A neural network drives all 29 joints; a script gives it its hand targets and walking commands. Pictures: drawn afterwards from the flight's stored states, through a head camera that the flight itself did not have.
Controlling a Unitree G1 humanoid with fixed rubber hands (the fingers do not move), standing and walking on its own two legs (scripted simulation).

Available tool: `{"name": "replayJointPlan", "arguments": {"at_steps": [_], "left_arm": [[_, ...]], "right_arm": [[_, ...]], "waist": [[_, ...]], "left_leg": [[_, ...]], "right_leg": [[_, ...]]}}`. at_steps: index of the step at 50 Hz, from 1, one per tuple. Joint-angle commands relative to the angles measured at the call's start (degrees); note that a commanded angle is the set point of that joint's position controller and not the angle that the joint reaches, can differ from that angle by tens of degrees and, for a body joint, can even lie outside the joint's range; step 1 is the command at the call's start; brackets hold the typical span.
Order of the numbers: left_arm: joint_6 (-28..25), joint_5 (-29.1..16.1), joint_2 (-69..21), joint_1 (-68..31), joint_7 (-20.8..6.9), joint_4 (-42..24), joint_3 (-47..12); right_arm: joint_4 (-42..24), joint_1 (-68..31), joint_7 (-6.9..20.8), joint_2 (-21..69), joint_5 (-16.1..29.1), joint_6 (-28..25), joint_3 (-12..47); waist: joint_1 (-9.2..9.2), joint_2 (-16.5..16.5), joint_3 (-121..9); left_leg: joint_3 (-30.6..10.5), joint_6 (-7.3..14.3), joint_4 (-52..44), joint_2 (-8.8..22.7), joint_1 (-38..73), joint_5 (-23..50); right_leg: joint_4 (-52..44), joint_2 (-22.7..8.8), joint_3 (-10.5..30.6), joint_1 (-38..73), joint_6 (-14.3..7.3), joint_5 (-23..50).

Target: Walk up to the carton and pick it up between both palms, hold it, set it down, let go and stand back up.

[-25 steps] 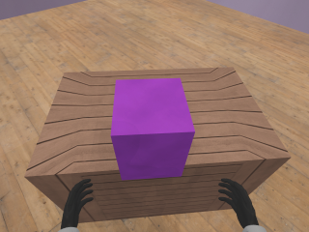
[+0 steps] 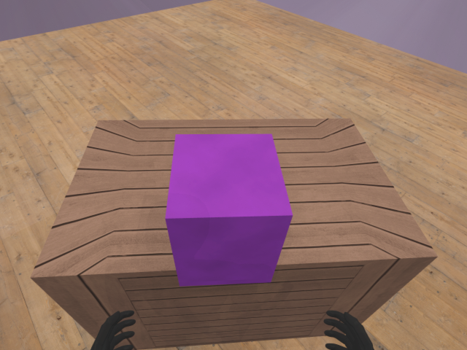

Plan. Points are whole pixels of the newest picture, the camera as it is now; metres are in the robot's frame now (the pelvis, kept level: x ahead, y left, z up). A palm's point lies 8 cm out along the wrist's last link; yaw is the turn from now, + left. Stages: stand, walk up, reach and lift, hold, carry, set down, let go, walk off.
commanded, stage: set down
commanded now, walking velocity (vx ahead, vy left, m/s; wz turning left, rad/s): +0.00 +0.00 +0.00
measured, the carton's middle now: (225, 211) +0.41 +0.04 -0.01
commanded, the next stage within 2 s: let go in 1.50 s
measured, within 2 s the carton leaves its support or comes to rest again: neither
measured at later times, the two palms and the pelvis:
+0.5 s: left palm out of the picture +0.15 +0.23 -0.09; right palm out of the picture +0.16 -0.19 -0.08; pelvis +0.01 +0.01 +0.00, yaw +0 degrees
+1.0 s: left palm out of the picture +0.13 +0.23 -0.10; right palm out of the picture +0.13 -0.19 -0.11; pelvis -0.01 +0.01 +0.00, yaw +1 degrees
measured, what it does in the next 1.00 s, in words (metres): stands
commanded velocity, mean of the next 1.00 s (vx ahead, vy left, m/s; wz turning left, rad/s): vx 0.00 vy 0.00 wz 0.00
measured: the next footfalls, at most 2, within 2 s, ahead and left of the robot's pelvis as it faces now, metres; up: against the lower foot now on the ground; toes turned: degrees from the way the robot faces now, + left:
none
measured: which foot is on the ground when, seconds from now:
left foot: down 0.00-1.00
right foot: down 0.00-1.00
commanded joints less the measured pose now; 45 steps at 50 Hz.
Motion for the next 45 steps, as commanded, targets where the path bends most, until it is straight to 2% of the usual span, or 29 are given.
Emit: {"name": "replayJointPlan", "arguments": {"at_steps": [1,5,13,17,31,45], "left_arm": [[-0.41,0.41,6.15,-5.98,0.41,-10.85,1.93],[2.32,0.71,6.31,-6.7,0.51,-10.63,1.98],[7.77,2.68,5.62,-6.17,-0.58,-8.67,3.38],[10.6,3.98,4.99,-6.73,-1.18,-8.9,4.02],[20.22,7.54,3.07,-9.73,-1.65,-11.66,4.39],[27.17,8.46,2.88,-14.89,-1.97,-7.87,4.75]], "right_arm": [[-9.23,-3.71,-0.05,-6.44,-0.72,-1.01,-2.85],[-9.53,-4.61,0.11,-6.38,-1.4,1.12,-3.39],[-7.09,-5.64,-0.27,-6.54,-1.48,3.72,-3.05],[-5.63,-6.94,-0.58,-6.77,-1.67,5.08,-3.27],[-1.96,-10.29,-0.7,-6.61,-4.09,11.46,-5.98],[0.15,-14.63,-1.03,-4.79,-7.69,17.27,-8.14]], "waist": [[-0.73,3.28,-1.64],[-0.4,3.86,-1.66],[0.18,3.36,-3.93],[0.2,3.22,-4.43],[-0.71,4.14,-6.49],[-0.99,4.05,-7.77]], "left_leg": [[0.29,-2.38,-3.49,-0.41,2.61,11.7],[0.31,-2.21,-3.15,-0.26,2.68,11.31],[-0.45,-1.87,-1.6,-0.63,3.78,17.24],[-0.86,-2.08,-1.41,-0.55,5.22,19.91],[-1.78,-2.36,-0.64,-0.01,8.62,24.64],[-1.86,-1.41,-0.1,0.45,5.46,20.98]], "right_leg": [[-4.77,-2.53,3.07,-2.13,3.32,15.46],[-4.68,-2.76,2.78,-3.06,3.39,14.8],[-3.67,-2.87,2.57,-1.99,3.82,22.65],[-3.95,-2.54,2.11,-2.52,3.81,24.15],[-5.32,-1.9,0.79,-5.69,3.23,22.48],[-4.35,-2.76,0.4,-6.28,2.87,19.06]]}}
